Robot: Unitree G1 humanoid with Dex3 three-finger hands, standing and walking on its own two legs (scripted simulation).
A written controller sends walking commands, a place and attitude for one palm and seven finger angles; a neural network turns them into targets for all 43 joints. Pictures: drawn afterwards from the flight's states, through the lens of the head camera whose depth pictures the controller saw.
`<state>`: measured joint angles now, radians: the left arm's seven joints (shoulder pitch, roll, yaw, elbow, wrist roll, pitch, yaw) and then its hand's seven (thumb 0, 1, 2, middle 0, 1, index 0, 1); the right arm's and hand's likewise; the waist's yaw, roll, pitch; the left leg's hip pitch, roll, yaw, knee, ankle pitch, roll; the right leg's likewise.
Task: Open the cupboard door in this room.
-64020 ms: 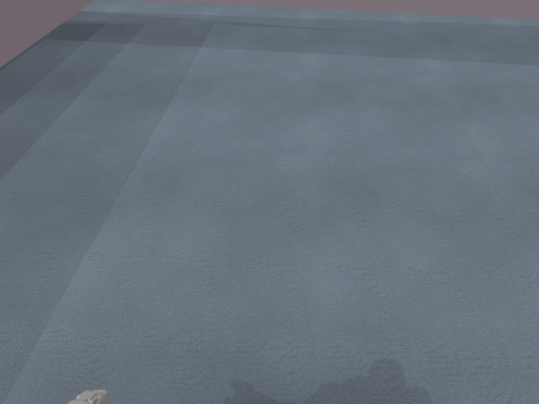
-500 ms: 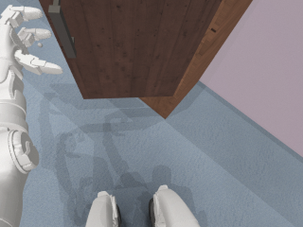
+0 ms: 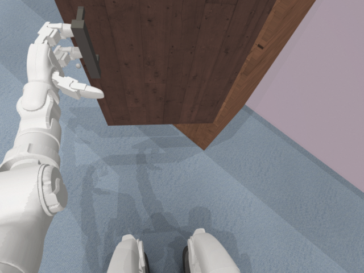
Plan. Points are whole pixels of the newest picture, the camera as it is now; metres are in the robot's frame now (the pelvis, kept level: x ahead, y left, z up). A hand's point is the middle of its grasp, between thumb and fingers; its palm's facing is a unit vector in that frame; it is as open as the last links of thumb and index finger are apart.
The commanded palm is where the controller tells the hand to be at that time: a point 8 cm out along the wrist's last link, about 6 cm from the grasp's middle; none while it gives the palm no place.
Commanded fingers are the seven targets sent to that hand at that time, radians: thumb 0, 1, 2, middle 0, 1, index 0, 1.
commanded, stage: slide the fingers in behind the handle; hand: left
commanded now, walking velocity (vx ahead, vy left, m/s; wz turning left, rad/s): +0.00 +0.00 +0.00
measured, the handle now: (88, 45) +0.59 +0.14 +0.07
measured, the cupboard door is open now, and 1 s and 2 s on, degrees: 46 45 47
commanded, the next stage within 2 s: close the thumb around the handle in 0.88 s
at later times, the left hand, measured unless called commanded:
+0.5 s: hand (101, 63) +0.54 +0.12 +0.07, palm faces -0.03 -1.00 -0.01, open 14.0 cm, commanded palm +0.51 +0.17 +0.07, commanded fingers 0.00 -0.50 0.30 -0.30 -1.20 -0.30 -1.20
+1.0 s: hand (101, 64) +0.54 +0.12 +0.07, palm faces -0.01 -1.00 -0.03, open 14.1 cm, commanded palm +0.51 +0.17 +0.07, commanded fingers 0.00 -0.39 0.35 -0.31 -1.21 -0.31 -1.21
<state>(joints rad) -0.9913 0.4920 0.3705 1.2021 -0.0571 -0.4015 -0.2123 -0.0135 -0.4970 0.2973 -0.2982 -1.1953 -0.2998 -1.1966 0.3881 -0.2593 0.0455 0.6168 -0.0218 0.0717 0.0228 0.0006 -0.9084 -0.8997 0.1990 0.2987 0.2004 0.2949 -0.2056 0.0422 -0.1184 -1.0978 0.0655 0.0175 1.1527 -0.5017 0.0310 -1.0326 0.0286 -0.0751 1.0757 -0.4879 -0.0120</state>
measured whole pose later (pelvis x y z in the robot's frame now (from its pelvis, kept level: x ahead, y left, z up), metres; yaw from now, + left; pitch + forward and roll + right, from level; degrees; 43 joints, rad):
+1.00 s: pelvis +0.00 -0.02 +0.00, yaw +1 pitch +26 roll -3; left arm -1.01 0.43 0.33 1.22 -0.05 -0.42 -0.12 -0.01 -0.50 0.30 -0.30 -1.20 -0.28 -1.20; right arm 0.39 -0.26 0.03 0.64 -0.03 0.06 0.03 0.00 -0.91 -0.90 0.20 0.30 0.20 0.29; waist -0.20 0.05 -0.12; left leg -1.10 0.06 0.01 1.14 -0.49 0.01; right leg -1.04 0.03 -0.08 1.09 -0.50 -0.04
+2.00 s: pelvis +0.00 -0.01 +0.00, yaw +0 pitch +25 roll -2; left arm -0.94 0.40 0.33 1.14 -0.06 -0.41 -0.12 0.01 0.76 0.81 -0.38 -1.34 -0.37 -1.35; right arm 0.41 -0.26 0.03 0.62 -0.02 0.08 0.03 0.00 -0.91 -0.90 0.20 0.30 0.20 0.29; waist -0.20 0.05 -0.13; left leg -1.07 0.06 0.03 1.13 -0.49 0.01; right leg -1.03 0.03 -0.06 1.08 -0.49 -0.03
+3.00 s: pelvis +0.01 -0.08 +0.02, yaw +5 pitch +13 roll +3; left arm 0.04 -0.11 -0.21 0.26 0.07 -0.36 0.53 0.01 0.67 0.77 -0.36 -1.32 -0.37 -1.33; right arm 0.20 -0.21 -0.02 0.61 -0.07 -0.02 0.02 0.01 -0.91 -0.90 0.20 0.30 0.20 0.29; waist -0.02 0.04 -0.14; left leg -0.77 0.02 -0.03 0.97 -0.44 -0.05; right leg -0.75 0.01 -0.11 1.04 -0.53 -0.11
